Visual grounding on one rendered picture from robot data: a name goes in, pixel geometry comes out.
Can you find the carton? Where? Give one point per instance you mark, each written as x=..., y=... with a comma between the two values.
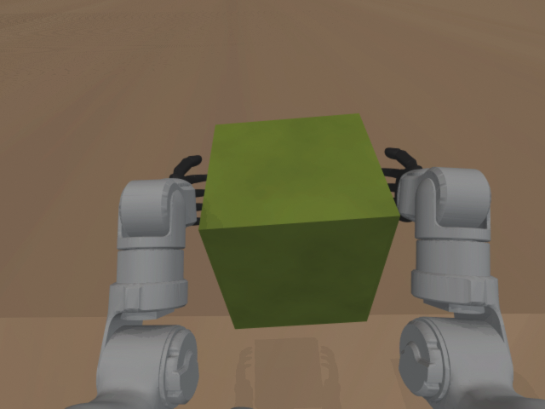
x=297, y=220

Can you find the left robot hand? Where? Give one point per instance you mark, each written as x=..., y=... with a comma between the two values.
x=182, y=168

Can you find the left robot forearm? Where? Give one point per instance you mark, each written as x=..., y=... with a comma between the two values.
x=152, y=219

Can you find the right robot hand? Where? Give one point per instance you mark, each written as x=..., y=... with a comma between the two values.
x=407, y=161

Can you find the robot right upper arm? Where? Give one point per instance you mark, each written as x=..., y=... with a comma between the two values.
x=457, y=363

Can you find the right robot forearm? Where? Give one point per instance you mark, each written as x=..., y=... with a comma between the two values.
x=451, y=209

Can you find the robot left upper arm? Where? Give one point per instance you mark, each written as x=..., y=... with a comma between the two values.
x=146, y=367

